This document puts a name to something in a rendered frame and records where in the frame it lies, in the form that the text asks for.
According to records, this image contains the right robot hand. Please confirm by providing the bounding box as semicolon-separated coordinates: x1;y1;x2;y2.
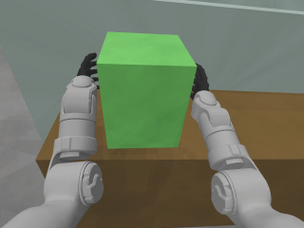
190;63;209;100

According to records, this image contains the left robot upper arm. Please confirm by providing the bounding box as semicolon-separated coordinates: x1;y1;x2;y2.
2;161;104;228

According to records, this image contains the robot right forearm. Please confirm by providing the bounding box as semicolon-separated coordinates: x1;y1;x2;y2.
191;90;272;202

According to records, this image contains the left robot hand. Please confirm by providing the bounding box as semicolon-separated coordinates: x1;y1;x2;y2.
77;52;100;89

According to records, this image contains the right robot upper arm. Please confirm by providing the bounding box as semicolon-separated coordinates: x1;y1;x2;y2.
211;168;304;228

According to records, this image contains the carton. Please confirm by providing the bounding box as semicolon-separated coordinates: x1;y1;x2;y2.
96;31;197;149

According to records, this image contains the pedestal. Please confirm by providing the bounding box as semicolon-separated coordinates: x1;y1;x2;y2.
35;85;304;228

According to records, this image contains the robot left forearm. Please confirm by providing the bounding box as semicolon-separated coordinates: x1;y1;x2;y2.
44;75;98;197

